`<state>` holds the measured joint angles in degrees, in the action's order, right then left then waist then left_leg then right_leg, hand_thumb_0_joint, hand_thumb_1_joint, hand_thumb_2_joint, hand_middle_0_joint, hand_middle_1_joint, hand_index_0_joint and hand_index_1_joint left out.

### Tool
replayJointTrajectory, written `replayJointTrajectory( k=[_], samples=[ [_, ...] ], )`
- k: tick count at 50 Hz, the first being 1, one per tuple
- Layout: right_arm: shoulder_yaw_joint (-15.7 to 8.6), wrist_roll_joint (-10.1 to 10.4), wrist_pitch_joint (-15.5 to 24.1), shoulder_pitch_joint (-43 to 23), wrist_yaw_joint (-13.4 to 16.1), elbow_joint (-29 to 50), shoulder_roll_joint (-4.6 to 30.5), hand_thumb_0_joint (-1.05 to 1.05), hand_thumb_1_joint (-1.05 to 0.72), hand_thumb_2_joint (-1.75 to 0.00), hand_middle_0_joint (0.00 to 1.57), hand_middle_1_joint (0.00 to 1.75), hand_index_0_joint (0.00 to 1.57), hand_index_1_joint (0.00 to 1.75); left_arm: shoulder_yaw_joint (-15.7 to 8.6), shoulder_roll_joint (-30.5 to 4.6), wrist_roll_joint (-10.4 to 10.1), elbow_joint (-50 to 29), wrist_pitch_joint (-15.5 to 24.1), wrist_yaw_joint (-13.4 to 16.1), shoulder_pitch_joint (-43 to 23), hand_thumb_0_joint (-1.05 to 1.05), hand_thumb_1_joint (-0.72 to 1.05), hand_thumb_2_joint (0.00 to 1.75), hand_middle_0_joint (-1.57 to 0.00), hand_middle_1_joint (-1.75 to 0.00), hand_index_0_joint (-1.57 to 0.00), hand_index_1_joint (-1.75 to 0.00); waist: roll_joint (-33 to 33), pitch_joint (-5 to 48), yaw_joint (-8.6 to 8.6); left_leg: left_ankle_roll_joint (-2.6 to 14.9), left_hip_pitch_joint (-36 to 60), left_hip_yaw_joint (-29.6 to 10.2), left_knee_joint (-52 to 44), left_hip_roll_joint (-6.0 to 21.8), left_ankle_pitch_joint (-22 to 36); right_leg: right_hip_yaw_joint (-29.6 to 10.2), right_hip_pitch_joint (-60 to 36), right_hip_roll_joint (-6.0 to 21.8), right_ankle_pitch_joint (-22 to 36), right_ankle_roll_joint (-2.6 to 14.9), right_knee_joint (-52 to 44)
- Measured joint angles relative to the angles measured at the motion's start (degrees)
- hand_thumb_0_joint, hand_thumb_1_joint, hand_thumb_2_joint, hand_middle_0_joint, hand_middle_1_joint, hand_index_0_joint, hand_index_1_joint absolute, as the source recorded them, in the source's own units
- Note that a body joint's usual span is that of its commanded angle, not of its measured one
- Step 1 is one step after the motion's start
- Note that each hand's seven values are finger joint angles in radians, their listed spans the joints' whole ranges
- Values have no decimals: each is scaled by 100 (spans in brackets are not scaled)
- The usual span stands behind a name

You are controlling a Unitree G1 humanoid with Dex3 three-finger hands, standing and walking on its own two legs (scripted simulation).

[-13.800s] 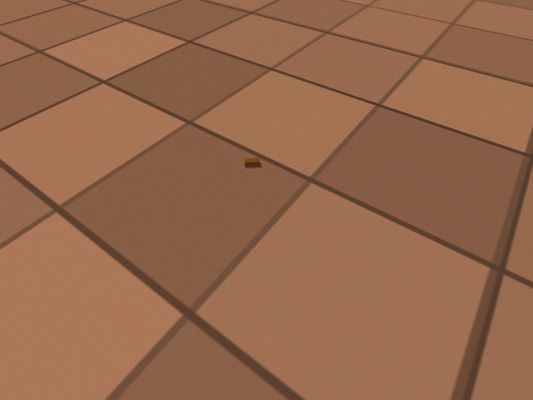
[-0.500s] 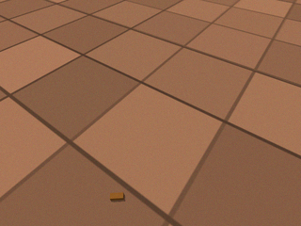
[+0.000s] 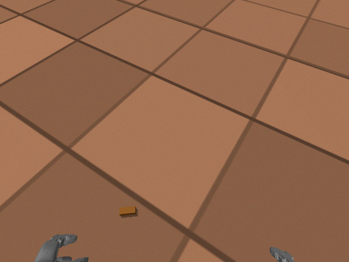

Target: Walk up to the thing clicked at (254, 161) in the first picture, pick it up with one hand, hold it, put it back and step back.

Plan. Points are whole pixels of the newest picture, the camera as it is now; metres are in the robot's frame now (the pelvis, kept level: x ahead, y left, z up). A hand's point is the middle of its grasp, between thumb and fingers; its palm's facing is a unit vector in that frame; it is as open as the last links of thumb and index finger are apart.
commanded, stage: rise first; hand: left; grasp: from above
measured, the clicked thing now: (127, 211) +0.46 +0.25 -0.74
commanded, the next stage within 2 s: none
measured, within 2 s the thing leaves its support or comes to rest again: neither
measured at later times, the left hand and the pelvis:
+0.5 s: hand out of the picture +0.14 +0.27 -0.20, palm faces -0.12 -0.89 -0.44, open 12.8 cm; pelvis +0.00 +0.00 -0.06, yaw +0 degrees
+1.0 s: hand out of the picture +0.15 +0.29 -0.29, palm faces -0.32 -0.74 -0.59, open 12.6 cm; pelvis -0.03 +0.00 -0.15, yaw -1 degrees
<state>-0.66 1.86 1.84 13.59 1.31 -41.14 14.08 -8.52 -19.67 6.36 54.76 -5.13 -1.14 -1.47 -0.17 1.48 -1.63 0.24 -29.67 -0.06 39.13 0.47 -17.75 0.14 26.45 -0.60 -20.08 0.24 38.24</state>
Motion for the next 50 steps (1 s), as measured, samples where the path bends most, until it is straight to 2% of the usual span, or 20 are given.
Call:
replayJointTrajectory(
  k=[6, 13, 24, 40, 45, 50],
  samples=[
    [-22, -21, 122, 125, -12, 414, 16, 1, -90, -89, 21, 30, 21, 30, -59, 66, 194, -582, -447, 41, 415, 0, -9, 78, -31, -79, -30, -79, 52, 224, -27, 17, -710, -5, 786, 18, -380, 5, 692, -18, -368, -17, 757],
    [-99, -63, 339, 21, 62, 658, 48, 1, -91, -89, 20, 30, 21, 30, -70, 57, 273, -1649, -579, 41, 984, 0, -27, 78, -34, -80, -32, -81, 40, 360, 16, 19, -1526, -49, 1738, 30, -816, 49, 1475, -32, -809, -18, 1681],
    [-26, -130, 562, -172, 162, 983, -32, 1, -92, -89, 20, 30, 21, 30, 20, 10, 430, -2667, -966, 19, 1491, 0, -32, 77, -35, -80, -33, -81, 78, 539, -2, 11, -2226, -138, 2439, 58, -1110, 136, 2115, -67, -1092, -12, 2310],
    [-34, -153, 726, -232, 71, 1084, -40, 1, -94, -90, 21, 30, 21, 30, 79, -68, 726, -3326, -895, 97, 1794, 0, -28, 71, -40, -75, -39, -77, 113, 694, 22, 17, -3316, -187, 3437, 59, -1406, 185, 3180, -72, -1416, -14, 3312],
    [-35, -157, 858, -312, 29, 1053, 29, 1, -95, -90, 21, 30, 21, 30, 91, -215, 1066, -2906, -595, 144, 1401, 0, -29, 71, -40, -76, -39, -77, 108, 744, 29, 17, -3882, -197, 3883, 40, -1479, 197, 3752, -54, -1529, -7, 3805],
    [-79, -176, 1048, -501, -67, 879, 148, 1, -95, -90, 21, 30, 21, 30, 58, -463, 1683, -2135, 2, 182, 600, 0, -30, 72, -40, -77, -38, -78, 59, 829, 39, 4, -4823, -179, 4643, 31, -1631, 182, 4718, -42, -1733, 4, 4645]
  ],
)
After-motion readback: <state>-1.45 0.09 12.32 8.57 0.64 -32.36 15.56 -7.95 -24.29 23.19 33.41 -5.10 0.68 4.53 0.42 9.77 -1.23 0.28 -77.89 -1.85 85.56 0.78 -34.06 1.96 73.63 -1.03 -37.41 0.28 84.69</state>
